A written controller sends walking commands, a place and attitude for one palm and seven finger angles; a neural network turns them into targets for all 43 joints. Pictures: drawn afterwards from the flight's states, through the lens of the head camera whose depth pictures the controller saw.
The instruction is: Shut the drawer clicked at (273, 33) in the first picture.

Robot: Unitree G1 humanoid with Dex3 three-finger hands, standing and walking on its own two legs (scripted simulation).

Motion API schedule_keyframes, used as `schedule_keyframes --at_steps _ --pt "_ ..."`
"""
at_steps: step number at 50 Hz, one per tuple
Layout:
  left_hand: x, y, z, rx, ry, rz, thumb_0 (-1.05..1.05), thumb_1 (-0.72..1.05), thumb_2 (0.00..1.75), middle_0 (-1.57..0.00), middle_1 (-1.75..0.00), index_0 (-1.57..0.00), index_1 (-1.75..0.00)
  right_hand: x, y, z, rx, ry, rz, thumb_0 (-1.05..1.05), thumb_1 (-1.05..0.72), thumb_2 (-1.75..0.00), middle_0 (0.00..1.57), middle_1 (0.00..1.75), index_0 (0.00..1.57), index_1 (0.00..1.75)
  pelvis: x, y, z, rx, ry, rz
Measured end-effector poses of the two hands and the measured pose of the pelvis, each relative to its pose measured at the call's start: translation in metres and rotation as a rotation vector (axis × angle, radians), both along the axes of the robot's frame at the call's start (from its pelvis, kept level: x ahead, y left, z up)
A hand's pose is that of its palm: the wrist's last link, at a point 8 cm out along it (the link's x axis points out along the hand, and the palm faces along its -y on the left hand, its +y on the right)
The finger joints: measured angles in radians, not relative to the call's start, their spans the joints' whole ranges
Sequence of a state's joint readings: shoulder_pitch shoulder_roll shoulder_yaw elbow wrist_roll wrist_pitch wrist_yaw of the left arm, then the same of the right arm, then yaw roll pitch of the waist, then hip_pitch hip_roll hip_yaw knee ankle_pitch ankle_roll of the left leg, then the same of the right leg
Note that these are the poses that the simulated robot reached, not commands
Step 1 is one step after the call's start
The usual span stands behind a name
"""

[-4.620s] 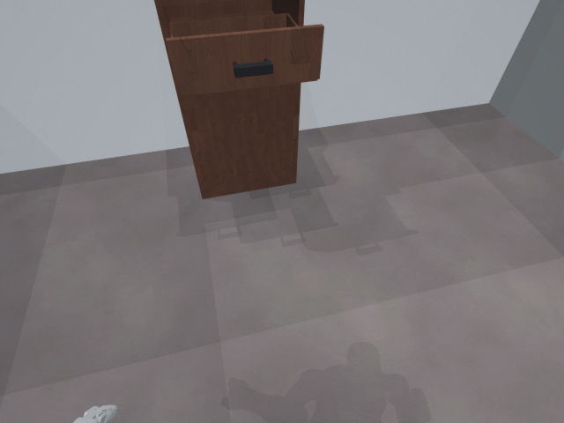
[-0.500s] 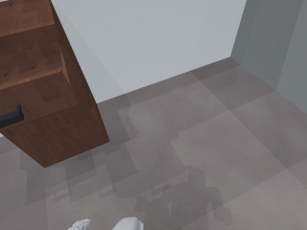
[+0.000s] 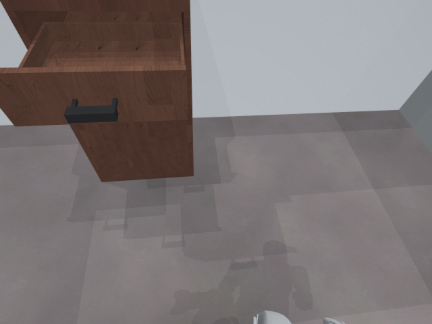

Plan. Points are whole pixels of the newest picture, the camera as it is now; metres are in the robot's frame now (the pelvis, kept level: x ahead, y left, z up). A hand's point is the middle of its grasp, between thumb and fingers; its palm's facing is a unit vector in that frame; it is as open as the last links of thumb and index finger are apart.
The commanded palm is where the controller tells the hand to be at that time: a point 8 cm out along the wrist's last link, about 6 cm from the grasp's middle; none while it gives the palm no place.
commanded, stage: turn to face it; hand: left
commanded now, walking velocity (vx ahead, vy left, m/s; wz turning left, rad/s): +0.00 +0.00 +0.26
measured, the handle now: (93, 108) +0.55 +0.34 +0.02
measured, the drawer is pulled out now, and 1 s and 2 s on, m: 0.28 0.28 0.28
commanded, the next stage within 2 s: take the last steps up to it in 0.20 s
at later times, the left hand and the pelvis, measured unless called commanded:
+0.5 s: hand out of the picture +0.03 +0.15 -0.15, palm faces +0.19 -0.95 -0.25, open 7.3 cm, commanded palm none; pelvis +0.01 -0.04 +0.01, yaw +9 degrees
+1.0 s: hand out of the picture +0.09 +0.24 -0.17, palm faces +0.21 -0.96 -0.15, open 7.4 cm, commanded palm none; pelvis +0.10 +0.06 +0.01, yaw +9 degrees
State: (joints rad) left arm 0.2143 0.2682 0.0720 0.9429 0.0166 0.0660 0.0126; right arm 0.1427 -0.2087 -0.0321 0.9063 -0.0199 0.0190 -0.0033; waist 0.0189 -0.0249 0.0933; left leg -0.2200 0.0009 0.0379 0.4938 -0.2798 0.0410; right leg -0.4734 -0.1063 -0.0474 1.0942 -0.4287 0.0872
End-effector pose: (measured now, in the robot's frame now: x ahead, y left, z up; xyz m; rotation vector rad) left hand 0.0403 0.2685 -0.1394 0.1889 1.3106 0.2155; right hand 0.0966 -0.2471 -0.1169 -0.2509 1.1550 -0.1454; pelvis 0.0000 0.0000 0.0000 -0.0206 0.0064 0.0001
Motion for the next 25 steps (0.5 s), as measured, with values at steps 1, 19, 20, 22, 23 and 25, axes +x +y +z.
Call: schedule_keyframes --at_steps 1,19,20,22,23,25 --pt "0.004 -0.001 0.002 0.001 -0.015 0.001 0.01 0.91 0.9 -0.2 -0.3 -0.2 -0.3 -0.001 0.001 -0.001 0.006 0.006 0.002 0.01 -0.9 -0.9 0.2 0.3 0.21 0.3 0.001 0.0 0.001 0.001 -0.001 0.006" --pt "0.016 -0.073 0.025 0.021 -0.15 0.038 0.01 0.91 0.9 -0.2 -0.3 -0.2 -0.3 -0.029 -0.038 -0.039 0.097 0.146 0.001 0.01 -0.9 -0.9 0.2 0.3 0.2 0.3 0.007 -0.044 -0.002 0.05 -0.031 0.112" --pt "0.01 -0.075 0.025 0.017 -0.143 0.05 0.01 0.9 0.9 -0.21 -0.3 -0.2 -0.3 -0.029 -0.039 -0.037 0.096 0.149 0.009 0.01 -0.9 -0.9 0.2 0.3 0.2 0.3 0.007 -0.045 0.0 0.05 -0.031 0.119" --pt "-0.003 -0.077 0.025 0.011 -0.126 0.08 0.0 0.91 0.9 -0.21 -0.3 -0.2 -0.3 -0.028 -0.041 -0.034 0.093 0.158 0.026 0.01 -0.91 -0.9 0.2 0.3 0.2 0.3 0.009 -0.045 0.002 0.049 -0.029 0.133" --pt "-0.01 -0.076 0.024 0.011 -0.117 0.096 0.0 0.91 0.9 -0.21 -0.3 -0.2 -0.3 -0.027 -0.041 -0.032 0.09 0.163 0.035 0.01 -0.91 -0.9 0.2 0.3 0.2 0.3 0.011 -0.045 0.003 0.048 -0.028 0.14" --pt "-0.026 -0.075 0.023 0.005 -0.089 0.126 0.0 0.92 0.9 -0.21 -0.3 -0.2 -0.3 -0.023 -0.039 -0.029 0.083 0.173 0.053 0.01 -0.91 -0.9 0.2 0.3 0.2 0.3 0.014 -0.043 0.005 0.047 -0.025 0.15"
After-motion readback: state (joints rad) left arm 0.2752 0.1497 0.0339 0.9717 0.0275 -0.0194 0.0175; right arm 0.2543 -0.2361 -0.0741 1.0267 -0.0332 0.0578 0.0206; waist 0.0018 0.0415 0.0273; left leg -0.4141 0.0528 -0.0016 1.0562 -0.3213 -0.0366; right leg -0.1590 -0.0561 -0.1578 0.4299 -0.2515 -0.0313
